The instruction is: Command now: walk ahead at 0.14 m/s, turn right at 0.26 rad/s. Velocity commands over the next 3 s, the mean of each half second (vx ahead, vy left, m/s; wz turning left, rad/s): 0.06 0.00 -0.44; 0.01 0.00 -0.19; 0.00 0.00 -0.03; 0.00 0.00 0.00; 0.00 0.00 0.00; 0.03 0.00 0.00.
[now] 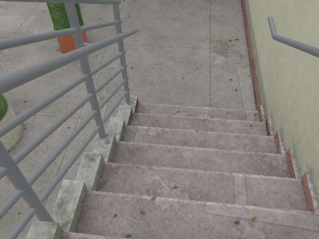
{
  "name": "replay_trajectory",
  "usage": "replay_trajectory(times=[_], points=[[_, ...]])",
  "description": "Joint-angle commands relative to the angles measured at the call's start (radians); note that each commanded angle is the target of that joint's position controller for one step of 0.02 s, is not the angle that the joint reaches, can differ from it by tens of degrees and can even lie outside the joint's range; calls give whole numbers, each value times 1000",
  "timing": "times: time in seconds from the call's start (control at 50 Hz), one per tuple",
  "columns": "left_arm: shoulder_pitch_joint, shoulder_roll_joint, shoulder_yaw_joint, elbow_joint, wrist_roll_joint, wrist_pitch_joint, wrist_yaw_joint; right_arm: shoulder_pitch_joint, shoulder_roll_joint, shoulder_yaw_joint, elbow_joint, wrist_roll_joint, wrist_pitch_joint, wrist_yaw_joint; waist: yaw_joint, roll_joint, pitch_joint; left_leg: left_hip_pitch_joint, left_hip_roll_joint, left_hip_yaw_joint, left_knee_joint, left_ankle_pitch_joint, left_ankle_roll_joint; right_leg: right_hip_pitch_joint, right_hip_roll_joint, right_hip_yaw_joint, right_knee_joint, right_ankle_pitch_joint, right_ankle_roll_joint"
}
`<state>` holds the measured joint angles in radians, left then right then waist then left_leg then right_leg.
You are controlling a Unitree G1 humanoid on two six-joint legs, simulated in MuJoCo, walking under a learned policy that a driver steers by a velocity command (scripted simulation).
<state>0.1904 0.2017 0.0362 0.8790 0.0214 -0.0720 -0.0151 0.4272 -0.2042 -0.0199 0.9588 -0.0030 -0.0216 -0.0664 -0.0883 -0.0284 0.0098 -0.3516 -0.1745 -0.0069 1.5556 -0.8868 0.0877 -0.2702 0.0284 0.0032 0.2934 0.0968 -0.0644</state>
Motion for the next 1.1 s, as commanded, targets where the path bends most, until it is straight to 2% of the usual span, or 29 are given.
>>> replay_trajectory(times=[0.02,0.04,0.06,0.08,0.1,0.12,0.16,0.2,0.24,0.32,0.34,0.38,0.46,0.5,0.52,0.56,0.6,0.62,0.64,0.66,0.68,0.72,0.74,0.82,0.86,0.92,0.98,1.04,1.1], points=[[382,191,49,12,-48,35,-17,80,-141,-16,-64,9,5,-16,164,-71,-351,-743,93,36,668,-39,-39,870,-444,333,344,1016,-331],[311,191,45,-27,-29,44,7,-56,-131,-9,-111,-35,6,-13,173,21,-272,-769,128,6,659,94,-47,690,-449,356,249,754,-378],[221,173,31,-34,-11,51,34,-121,-97,6,-145,-35,21,-3,131,41,-212,-751,173,-49,470,229,-70,470,-466,452,121,291,-415],[192,147,15,-46,0,55,39,-199,-115,4,-163,-50,49,-3,118,77,-120,-656,179,-26,404,319,-79,233,-405,451,68,205,-381],[194,149,7,-45,11,53,34,-220,-97,4,-171,-54,72,-3,108,53,-77,-605,155,-2,407,351,-80,92,-346,439,78,256,-358],[207,126,-9,-19,-7,45,32,-208,-74,6,-176,-48,80,1,60,78,-38,-589,162,-30,283,506,-88,-9,-249,349,114,241,-285],[207,126,-21,-27,-24,25,42,-274,-21,25,-224,-38,100,-2,64,-9,-27,-598,129,-6,191,629,-116,-108,-161,315,145,235,-235],[200,119,-33,-54,-20,27,59,-312,-6,28,-249,-50,110,-4,77,-58,-87,-631,107,-8,158,668,-152,-65,-147,377,174,219,-217],[211,119,-38,-76,-23,41,68,-355,-3,29,-282,-54,118,-1,94,-92,-115,-710,104,-30,108,675,-181,23,-146,447,188,47,-181],[226,133,-34,-107,-17,58,73,-459,-14,33,-336,-42,128,-16,131,-89,-86,-724,102,-48,-17,669,-212,83,-116,547,155,-145,-116],[246,140,-24,-130,-16,81,82,-501,-13,35,-370,-42,122,-10,154,-66,-86,-729,96,-39,-41,642,-205,113,-102,548,142,-170,-116],[230,151,-12,-160,-3,99,87,-535,-10,39,-404,-37,114,3,165,-104,-67,-691,92,-56,-151,610,-197,134,-98,579,106,-260,-125],[161,178,19,-229,10,118,81,-565,-37,41,-443,-27,83,14,180,-137,-71,-491,101,-103,-452,614,-158,145,-93,626,38,-452,-162],[62,170,18,-271,13,122,63,-510,-49,42,-433,-24,66,22,149,-120,-95,-259,105,-58,-504,698,-138,16,-90,562,54,-304,-170],[82,171,25,-270,18,132,56,-492,-47,45,-442,-9,70,24,160,-124,-73,-210,123,-95,-697,543,-111,30,-86,569,27,-380,-171],[73,179,26,-272,30,149,37,-384,-57,34,-411,7,63,33,143,-133,-41,70,117,-51,-861,503,-76,-110,-66,585,-2,-464,-150],[87,167,24,-268,23,149,39,-227,-66,19,-357,4,60,23,82,-45,-9,332,127,-49,-1075,533,-56,-267,-3,564,90,-648,-99],[127,115,22,-250,7,135,26,-159,-94,16,-340,-6,47,25,64,134,-21,433,229,-183,-1081,450,-39,-391,96,390,387,-696,-44],[81,98,28,-314,-18,123,27,-103,-203,5,-363,2,46,28,35,306,-7,481,507,-579,-1197,608,20,-654,237,246,585,-843,18],[1,179,52,-314,10,105,28,-45,-173,3,-316,-12,37,26,14,199,44,371,512,-672,-1254,748,43,-655,184,296,676,-738,57],[17,169,54,-294,3,105,24,-108,-151,11,-311,-20,32,26,80,180,49,294,471,-610,-1227,788,47,-615,186,295,800,-657,71],[21,148,45,-254,8,122,20,-215,-98,23,-334,-28,27,37,122,167,-7,164,343,-400,-1197,747,49,-519,189,223,986,-517,82],[22,134,42,-240,5,132,16,-232,-80,31,-341,-27,26,37,129,196,-17,107,310,-340,-1194,815,65,-495,197,194,1066,-483,92],[-6,109,29,-215,11,159,23,-152,-100,31,-313,-5,21,25,120,134,-47,90,307,-320,-1206,867,94,-482,173,177,1183,-407,108],[-5,100,22,-185,23,164,29,-76,-89,32,-278,3,17,19,92,126,-28,142,303,-325,-1237,752,81,-502,140,169,1090,-366,114],[-60,84,7,-163,19,172,28,-32,-93,28,-226,3,26,17,61,165,0,175,272,-316,-1291,577,42,-389,74,125,767,-329,119],[-78,65,-10,-130,0,171,20,-24,-91,23,-207,-4,37,29,38,208,22,99,283,-317,-1341,474,47,-174,23,48,515,-413,102],[-56,66,-11,-75,-23,153,22,-2,-109,16,-182,-9,51,42,23,174,81,28,311,-347,-1346,493,71,-25,11,22,331,-467,59],[54,45,-16,3,-17,124,37,29,-97,18,-146,-12,39,48,56,81,70,-1,320,-365,-1307,631,59,170,-35,55,54,-303,19]])
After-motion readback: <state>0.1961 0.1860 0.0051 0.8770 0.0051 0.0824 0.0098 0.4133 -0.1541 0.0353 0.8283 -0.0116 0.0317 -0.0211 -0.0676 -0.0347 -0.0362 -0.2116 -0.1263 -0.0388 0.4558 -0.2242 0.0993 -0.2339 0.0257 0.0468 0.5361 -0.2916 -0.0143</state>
